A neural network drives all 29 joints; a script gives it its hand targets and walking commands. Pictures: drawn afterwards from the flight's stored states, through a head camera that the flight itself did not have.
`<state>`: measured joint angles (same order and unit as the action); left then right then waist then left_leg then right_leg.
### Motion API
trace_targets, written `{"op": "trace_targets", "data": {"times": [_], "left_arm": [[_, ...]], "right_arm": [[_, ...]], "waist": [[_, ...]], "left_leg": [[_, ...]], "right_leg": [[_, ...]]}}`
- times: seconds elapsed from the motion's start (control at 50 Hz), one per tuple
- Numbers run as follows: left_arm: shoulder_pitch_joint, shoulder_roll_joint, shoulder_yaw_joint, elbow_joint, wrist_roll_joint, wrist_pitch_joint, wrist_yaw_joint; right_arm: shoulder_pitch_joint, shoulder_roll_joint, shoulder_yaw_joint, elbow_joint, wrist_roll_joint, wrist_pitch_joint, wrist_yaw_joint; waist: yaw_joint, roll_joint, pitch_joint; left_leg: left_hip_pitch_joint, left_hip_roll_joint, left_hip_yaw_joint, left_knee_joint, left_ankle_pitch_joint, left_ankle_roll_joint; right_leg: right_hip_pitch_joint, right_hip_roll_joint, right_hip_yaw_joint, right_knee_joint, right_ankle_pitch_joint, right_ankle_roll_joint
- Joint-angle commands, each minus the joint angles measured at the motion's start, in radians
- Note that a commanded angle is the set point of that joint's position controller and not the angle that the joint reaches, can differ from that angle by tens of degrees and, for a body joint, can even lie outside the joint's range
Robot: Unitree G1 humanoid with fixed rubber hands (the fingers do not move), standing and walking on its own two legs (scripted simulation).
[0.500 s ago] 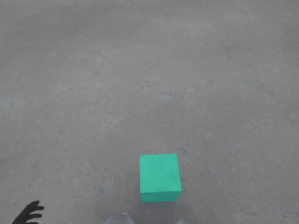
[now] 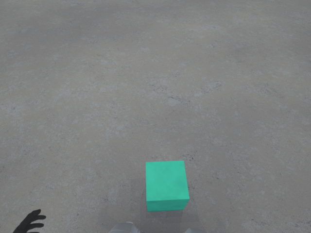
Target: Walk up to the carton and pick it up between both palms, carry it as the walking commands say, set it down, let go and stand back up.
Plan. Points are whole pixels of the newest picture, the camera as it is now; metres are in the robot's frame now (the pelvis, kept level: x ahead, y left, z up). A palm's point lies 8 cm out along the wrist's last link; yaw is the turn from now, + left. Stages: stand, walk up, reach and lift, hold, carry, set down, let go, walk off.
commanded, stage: walk up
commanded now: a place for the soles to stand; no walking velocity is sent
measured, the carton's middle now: (165, 186) +0.41 -0.04 -0.62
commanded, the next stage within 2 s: none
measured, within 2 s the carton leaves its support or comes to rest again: neither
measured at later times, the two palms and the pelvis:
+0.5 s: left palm out of the picture +0.10 +0.34 -0.08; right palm out of the picture +0.07 -0.32 -0.10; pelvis +0.00 +0.00 +0.00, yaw +0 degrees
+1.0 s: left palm out of the picture +0.07 +0.35 -0.08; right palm out of the picture +0.06 -0.32 -0.10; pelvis -0.02 +0.01 +0.00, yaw +2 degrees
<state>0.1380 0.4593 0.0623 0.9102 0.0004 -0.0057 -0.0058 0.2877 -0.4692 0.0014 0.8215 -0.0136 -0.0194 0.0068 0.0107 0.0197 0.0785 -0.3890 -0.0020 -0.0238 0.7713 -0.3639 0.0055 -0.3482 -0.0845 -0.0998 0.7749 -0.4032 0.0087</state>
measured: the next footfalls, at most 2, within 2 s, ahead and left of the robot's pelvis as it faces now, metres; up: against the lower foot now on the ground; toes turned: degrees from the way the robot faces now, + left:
left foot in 1.24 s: -0.01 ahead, +0.16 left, +0.00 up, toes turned +3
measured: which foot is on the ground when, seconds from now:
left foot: down 0.00-1.00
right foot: down 0.00-1.00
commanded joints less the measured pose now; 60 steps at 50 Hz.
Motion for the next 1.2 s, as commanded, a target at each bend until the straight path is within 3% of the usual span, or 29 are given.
{"op": "trace_targets", "data": {"times": [0.0,0.04,0.12,0.22,0.3,0.34,0.44,0.5,0.56,0.6,0.64,0.66,0.68,0.72,0.74,0.82,0.84,0.86,0.88,0.9,0.92,0.98,1.0,1.02,1.06,1.08,1.12,1.14,1.18], "left_arm": [[-0.051,0.171,0.037,-0.063,-0.005,-0.013,0.010],[-0.011,0.220,0.047,-0.056,0.009,-0.020,0.013],[-0.067,0.227,0.047,-0.069,0.005,-0.021,0.015],[-0.072,0.221,0.054,-0.072,0.003,-0.012,0.012],[-0.066,0.147,0.030,-0.070,-0.006,-0.008,0.010],[0.006,0.175,0.045,-0.052,0.009,-0.018,0.012],[-0.047,0.253,0.054,-0.074,0.010,-0.028,0.012],[-0.096,0.208,0.051,-0.089,0.009,-0.012,0.016],[-0.091,0.145,0.035,-0.105,-0.010,0.006,0.019],[-0.036,0.139,0.031,-0.082,-0.015,-0.001,0.019],[0.032,0.128,0.033,-0.049,-0.013,-0.018,0.010],[0.047,0.151,0.034,-0.049,0.003,-0.025,0.008],[0.064,0.193,0.042,-0.052,0.003,-0.032,0.018],[0.038,0.268,0.065,-0.049,0.020,-0.041,0.013],[0.026,0.294,0.067,-0.053,0.014,-0.045,0.016],[-0.068,0.259,0.045,-0.084,0.012,-0.033,0.019],[-0.057,0.211,0.041,-0.100,0.007,-0.028,0.015],[-0.055,0.192,0.040,-0.104,0.010,-0.027,0.016],[-0.035,0.174,0.039,-0.129,-0.008,-0.017,0.016],[-0.074,0.147,0.035,-0.122,-0.030,-0.005,0.020],[-0.088,0.142,0.035,-0.135,-0.024,0.003,0.024],[0.030,0.152,0.035,-0.091,-0.017,-0.005,0.027],[0.078,0.152,0.046,-0.067,-0.017,-0.017,0.024],[0.095,0.174,0.036,-0.062,-0.014,-0.025,0.025],[0.105,0.284,0.069,-0.054,0.018,-0.038,0.026],[0.052,0.299,0.077,-0.080,0.014,-0.037,0.024],[0.010,0.300,0.074,-0.099,0.006,-0.039,0.036],[-0.025,0.261,0.051,-0.100,0.008,-0.043,0.037],[-0.042,0.250,0.059,-0.095,0.013,-0.034,0.033]], "right_arm": [[-0.101,-0.209,-0.071,-0.040,0.010,-0.006,-0.014],[-0.133,-0.196,-0.066,-0.040,0.002,-0.002,-0.011],[-0.058,-0.166,-0.071,-0.014,0.006,-0.007,-0.011],[-0.056,-0.177,-0.074,-0.025,0.010,-0.007,-0.007],[-0.088,-0.203,-0.078,-0.041,-0.005,-0.007,-0.012],[-0.108,-0.221,-0.075,-0.046,0.000,-0.006,-0.011],[-0.040,-0.163,-0.078,-0.031,0.005,0.003,-0.010],[-0.007,-0.178,-0.076,-0.013,-0.001,-0.009,-0.003],[-0.040,-0.260,-0.094,-0.042,-0.007,-0.019,-0.011],[-0.059,-0.240,-0.090,-0.057,-0.011,-0.022,-0.024],[-0.116,-0.209,-0.076,-0.063,-0.010,-0.004,-0.019],[-0.119,-0.215,-0.081,-0.057,-0.007,0.000,-0.020],[-0.135,-0.158,-0.067,-0.059,0.004,0.001,-0.018],[-0.094,-0.125,-0.062,-0.053,0.012,0.012,-0.020],[-0.093,-0.165,-0.076,-0.049,0.005,0.016,-0.020],[0.043,-0.145,-0.083,-0.011,0.009,0.001,-0.005],[0.028,-0.167,-0.089,-0.003,0.000,-0.010,-0.008],[0.032,-0.188,-0.091,0.003,-0.015,-0.018,-0.010],[0.026,-0.247,-0.101,-0.014,-0.016,-0.027,-0.013],[-0.001,-0.256,-0.104,-0.023,-0.006,-0.015,-0.010],[0.007,-0.249,-0.097,-0.033,-0.008,-0.018,-0.017],[-0.103,-0.245,-0.104,-0.071,-0.021,-0.004,-0.021],[-0.172,-0.214,-0.087,-0.079,-0.005,0.006,-0.020],[-0.142,-0.194,-0.083,-0.083,-0.003,0.020,-0.021],[-0.110,-0.117,-0.067,-0.081,0.018,0.025,-0.015],[-0.099,-0.145,-0.087,-0.076,-0.007,0.032,-0.022],[-0.082,-0.170,-0.092,-0.066,0.005,0.036,-0.005],[-0.045,-0.140,-0.083,-0.054,0.013,0.027,-0.001],[0.037,-0.147,-0.093,-0.002,-0.003,0.017,0.012]], "waist": [[0.020,0.032,-0.087],[0.037,-0.070,-0.053],[-0.001,-0.063,-0.088],[0.002,-0.054,-0.089],[0.011,0.106,-0.066],[0.025,0.066,-0.051],[0.000,-0.191,-0.089],[-0.018,-0.049,-0.096],[-0.021,0.167,-0.032],[0.003,0.153,-0.078],[0.037,0.106,-0.074],[0.036,0.115,-0.047],[0.055,0.034,-0.051],[0.034,-0.231,-0.019],[0.026,-0.160,-0.045],[-0.034,-0.229,-0.091],[-0.028,-0.119,-0.093],[-0.025,-0.043,-0.076],[-0.004,0.010,-0.140],[-0.024,0.109,-0.093],[-0.027,0.134,-0.103],[0.008,0.179,-0.062],[0.049,0.169,-0.081],[0.040,0.055,-0.042],[0.050,-0.250,-0.034],[0.044,-0.152,-0.059],[0.019,-0.123,-0.002],[-0.008,-0.176,-0.021],[-0.038,-0.207,-0.077]], "left_leg": [[-0.121,0.125,-0.300,-0.248,0.153,0.150],[-0.182,0.059,-0.203,-0.160,0.178,0.091],[-0.056,0.034,-0.091,-0.111,0.295,0.069],[-0.063,0.049,-0.159,-0.136,0.257,0.095],[-0.087,0.135,-0.345,-0.308,0.129,0.153],[-0.134,0.116,-0.327,-0.265,0.134,0.135],[-0.051,-0.004,0.021,0.045,0.113,0.032],[0.023,0.024,-0.075,-0.118,0.296,0.073],[0.069,0.225,-0.522,-0.339,0.320,0.257],[0.020,0.240,-0.500,-0.334,0.303,0.260],[-0.074,0.170,-0.375,-0.289,0.266,0.178],[-0.121,0.126,-0.280,-0.245,0.284,0.125],[-0.171,0.077,-0.235,-0.135,0.252,0.084],[-0.186,-0.039,-0.039,0.140,-0.143,0.023],[-0.172,0.000,-0.043,0.229,-0.220,0.015],[0.006,0.014,0.054,-0.050,-0.027,0.035],[0.071,0.012,0.020,-0.103,0.250,0.037],[0.081,0.052,-0.114,-0.168,0.399,0.058],[0.140,0.131,-0.312,-0.187,0.561,0.139],[0.119,0.183,-0.372,-0.223,0.624,0.220],[0.112,0.237,-0.454,-0.280,0.522,0.258],[-0.046,0.216,-0.408,-0.306,0.332,0.245],[-0.089,0.161,-0.333,-0.219,0.313,0.180],[-0.134,0.115,-0.268,-0.168,0.283,0.122],[-0.223,-0.055,-0.088,0.124,0.021,0.024],[-0.182,-0.033,-0.074,0.264,-0.202,0.021],[-0.140,-0.002,-0.074,0.312,-0.216,0.011],[-0.095,0.048,-0.026,0.184,-0.220,0.017],[0.015,-0.007,0.053,-0.036,-0.105,0.039]], "right_leg": [[0.131,0.000,0.099,-0.089,0.011,-0.080],[0.177,-0.055,0.156,-0.171,0.069,-0.110],[0.153,-0.140,0.125,-0.151,0.198,-0.131],[0.133,-0.096,0.103,-0.132,0.133,-0.111],[0.080,0.022,0.066,-0.053,-0.053,-0.065],[0.112,0.011,0.105,-0.144,-0.030,-0.074],[0.125,-0.270,0.231,-0.261,0.270,-0.220],[0.108,-0.130,0.087,-0.095,0.246,-0.113],[-0.110,0.081,0.082,0.152,-0.213,-0.030],[-0.038,0.050,0.097,0.099,-0.153,-0.046],[0.100,0.066,0.057,-0.092,-0.029,-0.062],[0.169,0.055,0.046,-0.136,0.063,-0.075],[0.199,-0.066,0.200,-0.239,0.109,-0.106],[0.160,-0.334,0.398,-0.388,0.243,-0.269],[0.146,-0.393,0.427,-0.366,0.339,-0.307],[0.134,-0.235,0.157,-0.164,0.451,-0.180],[0.060,-0.168,0.098,-0.114,0.422,-0.122],[0.053,-0.113,0.054,-0.001,0.406,-0.087],[0.011,-0.007,0.043,0.103,0.243,-0.051],[-0.070,0.066,0.044,0.183,-0.031,-0.034],[-0.101,0.047,0.084,0.212,-0.217,-0.037],[0.008,0.049,0.069,0.104,-0.127,-0.050],[0.142,0.043,0.055,-0.072,0.005,-0.060],[0.159,0.011,0.099,-0.183,0.054,-0.082],[0.204,-0.263,0.383,-0.391,0.098,-0.185],[0.124,-0.407,0.467,-0.402,0.201,-0.283],[0.060,-0.388,0.384,-0.330,0.404,-0.293],[0.084,-0.309,0.244,-0.276,0.479,-0.250],[0.093,-0.246,0.164,-0.151,0.468,-0.199]]}}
